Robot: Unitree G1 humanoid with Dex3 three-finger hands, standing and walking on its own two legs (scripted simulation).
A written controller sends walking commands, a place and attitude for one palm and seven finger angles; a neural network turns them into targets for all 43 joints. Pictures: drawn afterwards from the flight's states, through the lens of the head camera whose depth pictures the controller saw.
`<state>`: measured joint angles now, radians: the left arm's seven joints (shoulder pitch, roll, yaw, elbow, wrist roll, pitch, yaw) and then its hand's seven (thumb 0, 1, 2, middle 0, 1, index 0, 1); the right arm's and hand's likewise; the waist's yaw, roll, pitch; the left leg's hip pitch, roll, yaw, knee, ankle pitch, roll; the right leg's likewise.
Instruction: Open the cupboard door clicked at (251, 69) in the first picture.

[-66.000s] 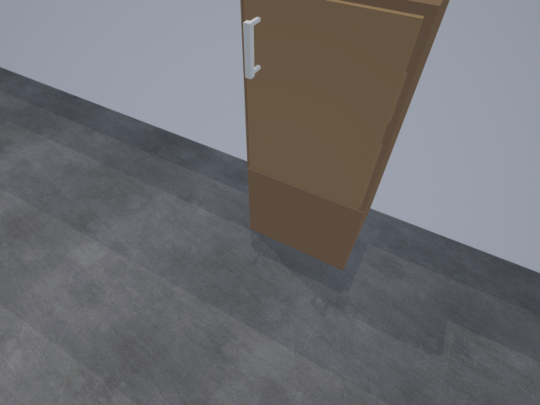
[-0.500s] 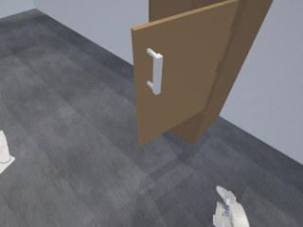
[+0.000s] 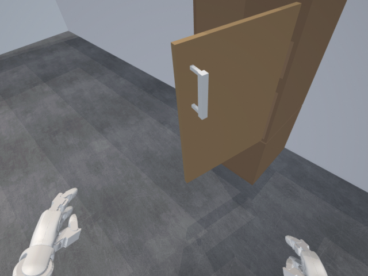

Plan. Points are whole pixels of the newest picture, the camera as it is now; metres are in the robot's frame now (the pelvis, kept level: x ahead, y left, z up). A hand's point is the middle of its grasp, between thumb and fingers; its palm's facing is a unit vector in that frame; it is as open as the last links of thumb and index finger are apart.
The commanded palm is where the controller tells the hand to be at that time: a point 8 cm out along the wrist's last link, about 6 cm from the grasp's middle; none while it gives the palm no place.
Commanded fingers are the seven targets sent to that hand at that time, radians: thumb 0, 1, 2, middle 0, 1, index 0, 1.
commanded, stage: let the arm hang, fingers relaxed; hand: left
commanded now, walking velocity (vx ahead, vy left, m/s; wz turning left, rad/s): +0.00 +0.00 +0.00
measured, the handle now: (198, 93) +0.54 -0.01 +0.12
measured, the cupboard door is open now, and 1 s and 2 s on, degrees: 76 76 76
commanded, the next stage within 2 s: look to check the result in 0.96 s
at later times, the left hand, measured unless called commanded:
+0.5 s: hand out of the picture -0.08 +0.17 -0.16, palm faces +0.05 -0.97 -0.22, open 7.3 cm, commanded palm none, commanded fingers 0.00 0.90 0.90 -0.20 -0.30 -0.20 -0.30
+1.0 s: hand out of the picture -0.01 +0.15 -0.17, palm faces +0.06 -0.98 -0.16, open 7.4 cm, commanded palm none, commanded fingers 0.00 0.90 0.90 -0.20 -0.30 -0.20 -0.30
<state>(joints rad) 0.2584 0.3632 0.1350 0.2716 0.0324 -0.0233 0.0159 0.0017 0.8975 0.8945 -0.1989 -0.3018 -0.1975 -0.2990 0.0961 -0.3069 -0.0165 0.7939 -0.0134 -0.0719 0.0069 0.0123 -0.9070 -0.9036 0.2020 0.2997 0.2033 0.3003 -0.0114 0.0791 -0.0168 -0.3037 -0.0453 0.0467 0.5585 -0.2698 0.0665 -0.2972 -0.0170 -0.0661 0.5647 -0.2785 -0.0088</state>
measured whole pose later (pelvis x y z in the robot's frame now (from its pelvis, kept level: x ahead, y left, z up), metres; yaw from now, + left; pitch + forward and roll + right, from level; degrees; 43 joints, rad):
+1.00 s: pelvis +0.00 +0.00 +0.01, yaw +1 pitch -1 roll +0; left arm 0.30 0.10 0.02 1.16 0.01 0.00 0.03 0.01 0.92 0.89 -0.20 -0.30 -0.20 -0.30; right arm 0.30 -0.12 0.01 1.15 -0.02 0.00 -0.04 0.01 -0.91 -0.90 0.20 0.30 0.20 0.30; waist -0.01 0.02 0.03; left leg -0.20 -0.05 0.03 0.42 -0.20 0.06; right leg -0.19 -0.02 -0.08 0.43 -0.22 -0.01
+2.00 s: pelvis +0.03 +0.00 +0.01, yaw +1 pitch -1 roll +0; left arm 0.29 0.10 0.01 1.16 0.01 -0.01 0.03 0.00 0.91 0.89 -0.20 -0.30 -0.20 -0.30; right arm 0.27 -0.13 0.02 1.17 -0.02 -0.01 -0.05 0.01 -0.91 -0.90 0.20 0.30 0.20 0.30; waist -0.01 0.01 0.04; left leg -0.13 -0.05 0.03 0.38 -0.23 0.05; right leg -0.12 -0.01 -0.08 0.39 -0.25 -0.01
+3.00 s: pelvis +0.04 +0.00 +0.01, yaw +0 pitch -1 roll +0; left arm 0.28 0.12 0.01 1.16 0.01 -0.01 0.03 0.00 0.91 0.89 -0.20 -0.30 -0.20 -0.30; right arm 0.27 -0.13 0.02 1.17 -0.02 -0.02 -0.05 0.01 -0.91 -0.90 0.20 0.30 0.20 0.30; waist -0.01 0.00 0.05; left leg -0.11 -0.06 0.04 0.36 -0.23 0.07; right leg -0.11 -0.02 -0.07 0.37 -0.25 0.00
